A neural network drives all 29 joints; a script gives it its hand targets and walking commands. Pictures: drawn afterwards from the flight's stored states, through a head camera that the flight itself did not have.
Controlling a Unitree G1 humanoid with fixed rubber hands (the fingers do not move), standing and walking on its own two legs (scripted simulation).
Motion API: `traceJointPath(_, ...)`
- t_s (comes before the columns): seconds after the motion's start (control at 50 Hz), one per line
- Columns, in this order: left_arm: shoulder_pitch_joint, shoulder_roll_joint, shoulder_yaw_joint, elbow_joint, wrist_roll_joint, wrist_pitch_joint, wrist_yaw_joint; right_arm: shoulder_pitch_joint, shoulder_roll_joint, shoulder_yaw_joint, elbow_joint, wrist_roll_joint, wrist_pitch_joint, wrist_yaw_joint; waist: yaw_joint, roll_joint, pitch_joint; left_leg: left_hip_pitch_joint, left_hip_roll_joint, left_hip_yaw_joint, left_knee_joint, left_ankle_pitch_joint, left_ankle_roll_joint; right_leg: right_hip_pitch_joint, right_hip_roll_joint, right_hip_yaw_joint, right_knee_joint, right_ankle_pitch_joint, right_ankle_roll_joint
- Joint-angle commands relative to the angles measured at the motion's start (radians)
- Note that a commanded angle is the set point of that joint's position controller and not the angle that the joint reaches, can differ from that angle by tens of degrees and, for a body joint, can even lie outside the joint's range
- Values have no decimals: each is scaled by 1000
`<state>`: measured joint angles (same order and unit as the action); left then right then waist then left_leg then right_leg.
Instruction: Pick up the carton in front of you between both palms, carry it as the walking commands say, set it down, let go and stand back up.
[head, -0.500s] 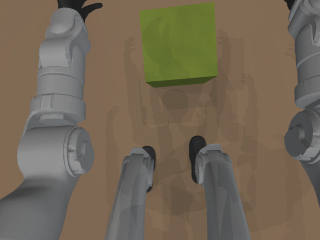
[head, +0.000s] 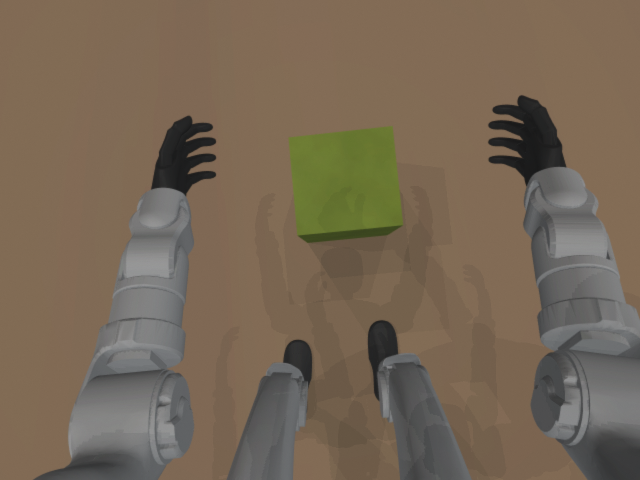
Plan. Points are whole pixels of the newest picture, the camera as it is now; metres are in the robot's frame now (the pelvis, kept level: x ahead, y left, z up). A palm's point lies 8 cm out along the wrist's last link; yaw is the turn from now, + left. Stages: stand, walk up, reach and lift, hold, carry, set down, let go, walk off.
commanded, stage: let go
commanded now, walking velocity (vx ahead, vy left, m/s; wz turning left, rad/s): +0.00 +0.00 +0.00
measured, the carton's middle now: (344, 192) +0.52 -0.02 -0.56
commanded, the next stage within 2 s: stand in 1.10 s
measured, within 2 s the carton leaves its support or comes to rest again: neither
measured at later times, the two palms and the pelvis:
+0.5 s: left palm (76, 365) +0.27 +0.23 -0.01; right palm (615, 352) +0.27 -0.23 -0.02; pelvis +0.04 +0.01 +0.07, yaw -1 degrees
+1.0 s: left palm (46, 435) +0.23 +0.24 +0.02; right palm out of the picture +0.22 -0.23 +0.02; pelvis +0.06 +0.01 +0.09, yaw -1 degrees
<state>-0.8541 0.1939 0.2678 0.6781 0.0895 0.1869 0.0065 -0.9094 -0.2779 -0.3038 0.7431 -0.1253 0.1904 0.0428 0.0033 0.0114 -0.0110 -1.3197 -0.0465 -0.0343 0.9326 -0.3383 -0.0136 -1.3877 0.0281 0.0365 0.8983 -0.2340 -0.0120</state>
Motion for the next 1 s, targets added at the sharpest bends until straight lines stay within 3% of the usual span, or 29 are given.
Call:
traceJointPath(0.0, -30, 98, -12, -147, -15, -52, -12, -56, -89, 15, -178, 21, -51, 2, 0, -57, -974, 287, -26, 45, -123, 379, -18, 955, 9, 8, -7, 563, 11)
traceJointPath(0.28, 542, 71, -93, -175, -63, -179, -45, 558, -26, 105, -214, 76, -176, 7, 0, -22, -650, 629, 9, 7, -298, 359, -13, 1038, -13, 21, -215, 428, 14)
traceJointPath(0.42, 782, 78, -148, -247, -90, -202, -60, 813, -19, 169, -288, 113, -205, 5, 0, -4, -423, 838, 22, 7, -405, 284, -7, 1133, -5, -2, -336, 273, 16)
traceJointPath(0.54, 963, 86, -179, -287, -96, -203, -67, 1003, -21, 204, -358, 121, -205, 5, 1, -8, -228, 966, 25, 5, -513, 260, -6, 1282, 7, -16, -432, 238, 22)
traceJointPath(0.8, 1014, 102, -198, -342, -82, -94, -82, 1089, -37, 236, -419, 126, -86, 28, -5, 22, 91, 1004, 39, 10, -618, 93, 12, 1442, 20, -35, -486, 126, 24)
traceJointPath(0.98, 1038, 106, -187, -346, -69, -64, -83, 1104, -35, 232, -429, 117, -59, 24, -3, 0, 58, 1086, 20, 15, -577, 221, 7, 1461, 14, -18, -481, 242, 26)
